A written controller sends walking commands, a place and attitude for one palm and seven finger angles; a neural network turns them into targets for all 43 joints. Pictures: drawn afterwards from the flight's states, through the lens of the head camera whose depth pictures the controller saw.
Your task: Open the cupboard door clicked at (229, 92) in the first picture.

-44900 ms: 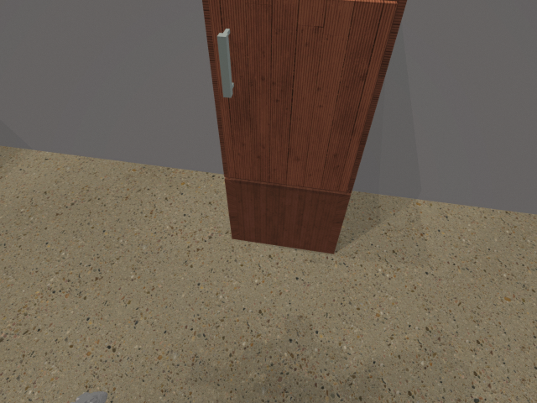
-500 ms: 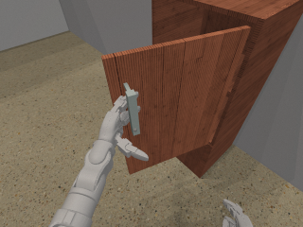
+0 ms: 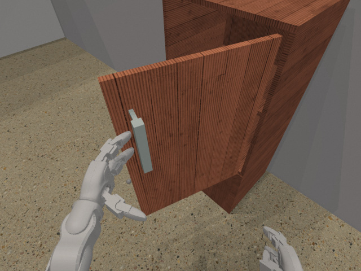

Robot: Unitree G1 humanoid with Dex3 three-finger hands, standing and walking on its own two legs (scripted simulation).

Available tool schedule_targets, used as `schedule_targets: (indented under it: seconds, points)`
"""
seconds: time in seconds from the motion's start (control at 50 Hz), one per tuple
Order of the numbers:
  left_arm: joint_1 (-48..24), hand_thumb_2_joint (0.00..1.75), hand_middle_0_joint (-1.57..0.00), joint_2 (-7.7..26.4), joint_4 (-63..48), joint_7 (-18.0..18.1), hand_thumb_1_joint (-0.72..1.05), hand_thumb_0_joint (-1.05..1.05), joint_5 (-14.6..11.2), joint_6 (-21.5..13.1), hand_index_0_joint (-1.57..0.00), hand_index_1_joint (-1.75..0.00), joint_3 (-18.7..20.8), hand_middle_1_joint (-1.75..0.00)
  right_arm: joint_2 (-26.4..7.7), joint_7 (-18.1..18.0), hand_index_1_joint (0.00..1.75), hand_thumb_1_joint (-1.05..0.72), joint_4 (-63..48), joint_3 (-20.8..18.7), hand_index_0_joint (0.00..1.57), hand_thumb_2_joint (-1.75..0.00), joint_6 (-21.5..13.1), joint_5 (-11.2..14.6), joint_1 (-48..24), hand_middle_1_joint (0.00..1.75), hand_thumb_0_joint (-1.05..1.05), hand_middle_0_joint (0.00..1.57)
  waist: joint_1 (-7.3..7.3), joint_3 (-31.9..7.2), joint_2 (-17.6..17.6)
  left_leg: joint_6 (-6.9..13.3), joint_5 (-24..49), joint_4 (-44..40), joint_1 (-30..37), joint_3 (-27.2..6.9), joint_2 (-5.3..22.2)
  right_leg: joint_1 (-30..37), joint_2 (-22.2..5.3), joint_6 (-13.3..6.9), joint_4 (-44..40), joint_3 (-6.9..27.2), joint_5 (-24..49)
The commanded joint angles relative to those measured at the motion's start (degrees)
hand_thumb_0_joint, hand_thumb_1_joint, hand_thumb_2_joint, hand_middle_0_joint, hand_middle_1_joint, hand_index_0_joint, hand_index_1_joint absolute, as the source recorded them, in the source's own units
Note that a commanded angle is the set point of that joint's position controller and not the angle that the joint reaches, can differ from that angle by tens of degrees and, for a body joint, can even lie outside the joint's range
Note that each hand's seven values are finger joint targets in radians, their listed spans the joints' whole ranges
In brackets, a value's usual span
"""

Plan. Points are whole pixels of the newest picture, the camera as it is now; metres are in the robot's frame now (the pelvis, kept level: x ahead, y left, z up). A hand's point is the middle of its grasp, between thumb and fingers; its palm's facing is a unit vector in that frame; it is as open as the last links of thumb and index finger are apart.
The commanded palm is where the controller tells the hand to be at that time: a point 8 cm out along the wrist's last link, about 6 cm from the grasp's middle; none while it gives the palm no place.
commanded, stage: slide the hand sideways off the handle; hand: left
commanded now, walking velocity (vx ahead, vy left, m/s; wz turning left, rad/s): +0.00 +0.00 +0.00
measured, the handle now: (140, 142) +0.37 +0.12 +0.10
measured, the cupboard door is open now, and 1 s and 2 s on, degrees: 71 71 71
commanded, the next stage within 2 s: draw the hand back to the body in 0.36 s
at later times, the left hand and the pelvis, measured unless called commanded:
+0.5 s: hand (99, 197) +0.23 +0.17 +0.09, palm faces -0.05 -1.00 -0.04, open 16.3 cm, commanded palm +0.21 +0.23 +0.10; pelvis -0.01 +0.00 -0.01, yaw +2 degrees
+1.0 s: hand (66, 205) +0.20 +0.21 +0.13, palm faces +0.02 -0.99 -0.12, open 16.1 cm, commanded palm +0.17 +0.27 +0.14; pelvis -0.02 +0.01 +0.00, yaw +2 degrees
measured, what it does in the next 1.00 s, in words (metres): stands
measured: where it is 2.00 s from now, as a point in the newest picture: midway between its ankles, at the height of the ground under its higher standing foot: outside the picture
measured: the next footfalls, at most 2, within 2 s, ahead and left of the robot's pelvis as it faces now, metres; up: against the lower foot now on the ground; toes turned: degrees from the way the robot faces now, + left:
none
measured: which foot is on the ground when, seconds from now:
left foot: down 0.00-1.00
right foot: down 0.00-1.00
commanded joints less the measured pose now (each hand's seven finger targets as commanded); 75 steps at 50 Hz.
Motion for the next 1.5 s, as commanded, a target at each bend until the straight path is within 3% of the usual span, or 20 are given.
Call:
schedule_targets:
  seconds: [0.0, 0.26, 0.34, 0.38, 0.42, 0.48, 0.64, 0.84, 0.9, 0.94, 0.96, 0.98, 1.0, 1.06, 1.08, 1.14, 1.18, 1.26, 1.3, 1.48]
  points:
    - [-12.95, 0.30, -0.15, 7.35, -15.82, -0.88, -0.50, 0.00, -1.88, -6.43, -0.15, -0.30, 6.52, -0.30, -6.04, -1.09, 0.30, -0.90, -8.73, -2.45, 0.20, -0.90, -4.57, -0.09, -5.81, 0.30, 0.00, 0.20, 0.40, -10.14, -0.83, 0.43, 15.81, -3.82, 1.45, -0.92, -1.23, 6.54, 0.88, -0.91, -3.37, -0.37, 19.16]
    - [-5.91, 0.30, -0.15, 11.09, -13.47, -10.30, -0.50, 0.00, -7.14, -8.23, -0.15, -0.30, 10.86, -0.30, -7.67, -2.10, 0.30, -0.90, -7.98, -2.34, 0.20, -0.90, -9.69, 0.36, -5.07, 0.30, 0.00, 0.20, 0.95, -10.78, -1.51, 0.57, 16.60, -2.14, -0.63, -1.88, -2.02, 7.20, 0.43, -0.49, -2.52, -0.29, 21.21]
    - [-4.50, 0.30, -0.15, 10.46, -14.45, -10.92, -0.50, 0.00, -7.96, -8.38, -0.15, -0.30, 10.57, -0.30, -7.72, -2.05, 0.30, -0.90, -8.22, -2.29, 0.20, -0.90, -10.96, 0.37, -5.01, 0.30, 0.00, 0.20, 0.82, -9.88, -1.66, 0.57, 15.79, -1.91, -1.06, -2.09, -1.98, 6.24, 0.48, -0.35, -2.48, -0.46, 19.90]
    - [-5.93, 0.30, -0.15, 12.79, -11.98, -10.59, -0.50, 0.00, -7.56, -8.13, -0.15, -0.30, 12.06, -0.30, -8.46, -2.33, 0.30, -0.90, -7.27, -2.40, 0.20, -0.90, -11.10, 0.36, -4.62, 0.30, 0.00, 0.20, 0.16, -7.35, -4.52, 0.70, 12.93, -1.62, -2.68, -2.21, -1.78, 4.52, 0.54, -0.16, -3.38, 0.04, 15.88]
    - [-8.76, 0.30, -0.15, 10.94, -13.04, -10.41, -0.50, 0.00, -7.15, -8.34, -0.15, -0.30, 10.29, -0.30, -7.95, -2.41, 0.30, -0.90, -7.59, -2.28, 0.20, -0.90, -11.65, 0.54, -5.39, 0.30, 0.00, 0.20, 0.15, -7.09, -0.32, 0.57, 10.96, -2.02, -2.08, -2.37, -1.99, 3.13, 0.42, -0.38, -3.38, -0.16, 12.51]
    - [-9.77, 0.30, -0.15, 14.31, -13.49, -9.43, -0.50, 0.00, -6.61, -8.30, -0.15, -0.30, 12.51, -0.30, -8.43, -2.68, 0.30, -0.90, -7.08, -2.21, 0.20, -0.90, -12.27, 0.52, -5.25, 0.30, 0.00, 0.20, 0.66, -8.55, -1.37, 0.58, 9.19, -2.51, -2.04, -2.96, -1.80, 3.70, 0.42, -0.62, -3.73, -0.10, 8.96]
    - [-4.27, 0.30, -0.15, 14.49, -14.82, -10.28, -0.50, 0.00, -8.17, -5.72, -0.15, -0.30, 15.25, -0.30, -7.81, -2.58, 0.30, -0.90, -7.67, -1.65, 0.20, -0.90, -13.53, 0.90, -6.66, 0.30, 0.00, 0.20, 2.43, -8.08, 0.09, 0.41, 11.00, -4.65, -1.02, -2.73, -1.65, 6.40, 0.51, -0.71, -4.57, -0.85, 11.39]
    - [-2.30, 0.30, -0.15, 16.16, -19.69, -11.07, -0.50, 0.00, -8.99, -2.17, -0.15, -0.30, 17.49, -0.30, -8.40, -3.20, 0.30, -0.90, -7.24, -1.46, 0.20, -0.90, -15.28, 1.02, -6.76, 0.30, 0.00, 0.20, 2.08, -5.22, -0.84, 0.52, 9.20, -6.34, 0.56, -3.56, -1.26, 5.51, 0.97, -0.43, -6.51, -1.69, 7.91]
    - [-3.84, 0.34, -0.15, 16.15, -23.18, -11.49, -0.40, 0.00, -8.84, -1.91, -0.15, -0.30, 16.71, -0.30, -8.37, -3.39, 0.30, -0.90, -7.33, -1.37, 0.20, -0.90, -15.93, 1.18, -7.51, 0.30, 0.00, 0.20, 2.07, -6.09, 2.28, 0.59, 9.34, -6.62, 2.26, -3.59, -1.39, 5.69, 0.86, -0.51, -6.92, -1.54, 7.67]
    - [-3.45, 0.37, -0.16, 15.84, -23.01, -11.78, -0.32, 0.00, -9.08, -1.37, -0.16, -0.30, 16.51, -0.30, -8.32, -3.55, 0.30, -0.90, -6.92, -1.14, 0.20, -0.90, -16.43, 1.21, -7.24, 0.30, 0.00, 0.20, 1.84, -5.10, 1.46, 0.50, 9.41, -7.13, 2.66, -4.09, -1.29, 5.54, 1.12, -0.43, -7.17, -2.03, 7.85]
    - [-3.77, 0.39, -0.16, 20.90, -29.57, -1.03, -0.29, 0.00, -0.43, -3.79, -0.16, -0.30, 17.60, -0.30, -7.45, -3.96, 0.30, -0.90, -5.98, -1.64, 0.20, -0.90, -15.75, -0.60, -7.75, 0.30, 0.00, 0.20, 3.38, -1.96, 0.91, 0.75, 7.35, -9.80, 1.06, -3.97, -0.64, 7.46, 0.41, -0.69, -9.87, -0.16, 5.18]
    - [1.88, 0.40, -0.16, 17.43, -26.17, 3.79, -0.26, 0.00, 0.81, -3.63, -0.16, -0.30, 16.12, -0.30, -7.13, -4.06, 0.30, -0.90, -5.05, -1.36, 0.20, -0.90, -15.60, -1.13, -7.28, 0.30, 0.00, 0.20, 2.73, 1.81, -2.04, 0.48, 4.52, -10.73, 0.43, -3.93, -0.52, 6.59, 0.00, -0.73, -11.66, -0.19, 2.11]
    - [4.50, 0.42, -0.16, 14.68, -26.65, 6.43, -0.22, 0.00, 2.18, -3.53, -0.16, -0.30, 14.00, -0.30, -6.94, -3.86, 0.30, -0.90, -4.95, -1.33, 0.20, -0.90, -14.72, -1.30, -7.74, 0.30, 0.00, 0.20, 2.65, 1.86, -0.79, 0.47, 4.44, -11.75, 0.99, -3.93, -0.35, 7.59, -0.21, -0.68, -11.97, -0.04, 1.89]
    - [7.07, 0.47, -0.16, 14.54, -28.62, 10.68, -0.12, 0.00, 4.52, -4.50, -0.16, -0.30, 13.92, -0.30, -6.70, -3.32, 0.30, -0.90, -4.17, -1.48, 0.20, -0.90, -12.82, -1.57, -7.86, 0.30, 0.00, 0.20, 2.68, -0.08, 2.79, 0.29, 7.48, -13.58, 4.00, -3.28, -0.16, 10.67, -0.44, -0.92, -12.50, -0.21, 4.85]
    - [7.46, 0.48, -0.16, 16.50, -28.93, 11.66, -0.08, 0.00, 5.12, -4.88, -0.16, -0.30, 15.22, -0.30, -7.10, -3.32, 0.30, -0.90, -3.70, -1.78, 0.20, -0.90, -12.50, -1.72, -8.03, 0.30, 0.00, 0.20, 2.84, -0.54, 1.21, 0.37, 8.65, -13.82, 4.49, -3.00, 0.01, 11.93, -0.43, -0.95, -13.16, 0.00, 5.80]
    - [6.87, 0.52, -0.17, 15.40, -29.52, 13.12, 0.02, 0.00, 6.36, -5.61, -0.17, -0.30, 14.41, -0.30, -6.60, -3.16, 0.30, -0.90, -3.40, -1.81, 0.20, -0.90, -11.50, -1.89, -8.39, 0.30, 0.00, 0.20, 2.58, -0.59, 2.66, 0.31, 11.32, -15.39, 6.61, -2.77, 0.01, 13.16, -0.36, -0.93, -13.78, -0.29, 7.75]
    - [6.43, 0.55, -0.17, 17.17, -28.82, 13.87, 0.09, 0.00, 6.77, -5.90, -0.17, -0.30, 15.89, -0.30, -6.81, -3.33, 0.30, -0.90, -2.78, -2.01, 0.20, -0.90, -10.99, -2.01, -8.95, 0.30, 0.00, 0.20, 2.63, 0.22, 0.34, 0.52, 11.63, -15.91, 7.39, -2.62, 0.19, 13.72, -0.25, -0.87, -15.06, -0.18, 7.75]
    - [7.96, 0.62, -0.18, 16.34, -30.41, 14.24, 0.23, 0.00, 7.15, -6.32, -0.18, -0.30, 16.22, -0.30, -6.43, -3.11, 0.30, -0.90, -2.54, -2.17, 0.20, -0.90, -10.26, -2.17, -9.20, 0.30, 0.00, 0.20, 3.04, -1.61, 2.85, 0.35, 17.47, -16.43, 9.93, -2.36, 0.04, 16.06, -0.21, -0.98, -14.75, -0.43, 12.67]
    - [10.01, 0.64, -0.18, 17.01, -29.44, 14.34, 0.31, 0.00, 6.96, -6.30, -0.18, -0.30, 17.73, -0.30, -6.41, -2.94, 0.30, -0.90, -2.33, -2.39, 0.20, -0.90, -9.83, -2.21, -9.36, 0.30, 0.00, 0.20, 3.33, -1.33, 0.20, 0.32, 18.32, -16.64, 9.88, -2.31, 0.26, 16.84, -0.11, -0.84, -15.06, -0.45, 13.55]
    - [14.86, 0.78, -0.19, 19.61, -30.39, 14.19, 0.62, 0.00, 6.70, -6.23, -0.19, -0.30, 22.51, -0.30, -6.53, -2.15, 0.30, -0.90, -2.44, -3.29, 0.20, -0.90, -8.15, -1.98, -9.38, 0.30, 0.00, 0.20, 4.06, -1.28, 0.42, 0.07, 26.12, -15.55, 11.33, -1.33, 0.64, 18.04, 0.17, -0.72, -15.13, -0.12, 19.93]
